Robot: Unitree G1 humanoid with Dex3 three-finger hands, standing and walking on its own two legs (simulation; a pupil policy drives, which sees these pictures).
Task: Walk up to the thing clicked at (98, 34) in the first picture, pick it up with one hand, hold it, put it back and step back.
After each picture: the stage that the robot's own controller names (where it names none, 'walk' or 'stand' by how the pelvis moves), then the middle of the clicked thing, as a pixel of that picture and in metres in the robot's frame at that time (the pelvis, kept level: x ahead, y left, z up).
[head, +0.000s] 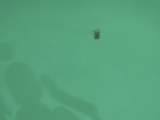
stand; (97, 34) +1.58 -0.14 -0.72
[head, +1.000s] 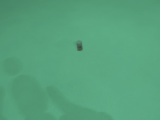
walk; (79, 45) +1.45 +0.20 -0.70
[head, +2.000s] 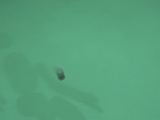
walk; (60, 74) +0.93 +0.34 -0.71
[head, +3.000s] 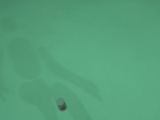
walk; (61, 104) +0.59 +0.29 -0.71
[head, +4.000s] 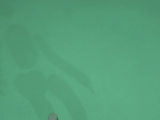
stand; out of the picture +0.45 +0.26 -0.70
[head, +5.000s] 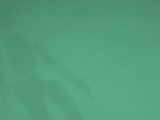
stand; out of the picture +0.40 +0.25 -0.72
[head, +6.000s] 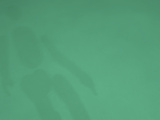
stand; out of the picture +0.40 +0.22 -0.72
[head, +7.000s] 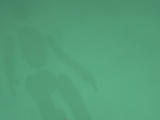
stand; out of the picture +0.44 +0.20 -0.72
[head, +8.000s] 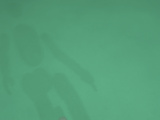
stand; out of the picture +0.44 +0.20 -0.72
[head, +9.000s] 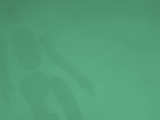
stand; out of the picture +0.42 +0.22 -0.73
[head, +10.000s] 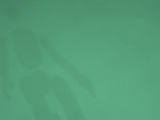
stand; out of the picture +0.42 +0.21 -0.73
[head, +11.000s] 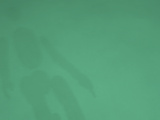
stand; out of the picture +0.41 +0.21 -0.73
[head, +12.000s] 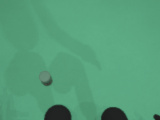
go down; (46, 78) +0.47 +0.23 -0.49
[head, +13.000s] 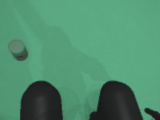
go down; (19, 50) +0.49 +0.29 -0.31
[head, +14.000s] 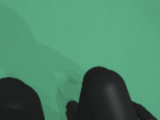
close in; out of the picture +0.46 +0.33 -0.23
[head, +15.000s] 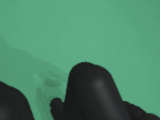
close; out of the picture +0.45 +0.35 -0.22
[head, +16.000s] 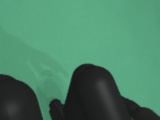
lift; out of the picture +0.43 +0.32 -0.23
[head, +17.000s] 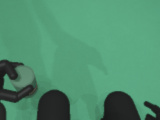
lift; (25, 83) +0.32 +0.22 -0.07
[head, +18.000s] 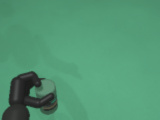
hold; (47, 97) +0.32 +0.15 -0.01
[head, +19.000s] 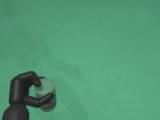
hold; (46, 95) +0.33 +0.16 -0.01
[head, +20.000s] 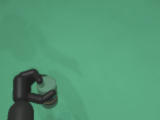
crouch; (48, 93) +0.34 +0.15 -0.05
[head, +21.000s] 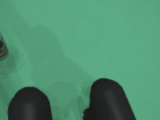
lower; out of the picture +0.47 +0.26 -0.12
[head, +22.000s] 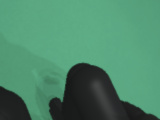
lower; out of the picture +0.41 +0.31 -0.24
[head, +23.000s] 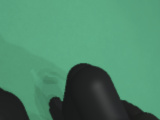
lower; out of the picture +0.41 +0.32 -0.23
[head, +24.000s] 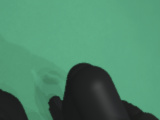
lower; out of the picture +0.40 +0.32 -0.23
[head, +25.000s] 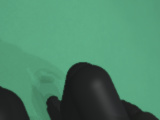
lower; out of the picture +0.40 +0.32 -0.23
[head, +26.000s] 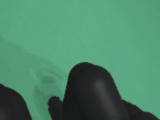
open; out of the picture +0.40 +0.31 -0.22
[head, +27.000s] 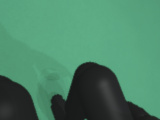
rise; out of the picture +0.36 +0.24 -0.26
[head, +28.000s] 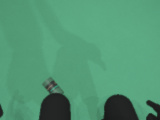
walk; (53, 88) +0.37 +0.19 -0.46
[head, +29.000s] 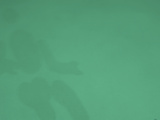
stand; out of the picture +0.30 +0.16 -0.69
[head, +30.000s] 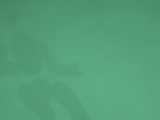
stand; out of the picture +0.29 +0.19 -0.69
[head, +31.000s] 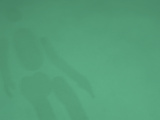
stand; out of the picture +0.28 +0.19 -0.73
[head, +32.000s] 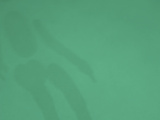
walk; out of the picture +0.29 +0.19 -0.73
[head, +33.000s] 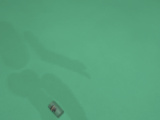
walk; (55, 109) +0.45 +0.25 -0.71
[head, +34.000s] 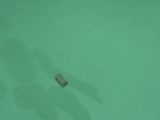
walk; (61, 80) +0.76 +0.27 -0.72
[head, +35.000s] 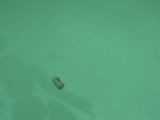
stand; (58, 82) +0.88 +0.28 -0.74
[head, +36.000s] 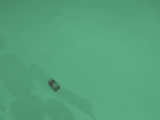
stand; (53, 84) +0.85 +0.32 -0.75
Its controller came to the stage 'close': yes
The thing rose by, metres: 0.69
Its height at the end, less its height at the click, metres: -0.02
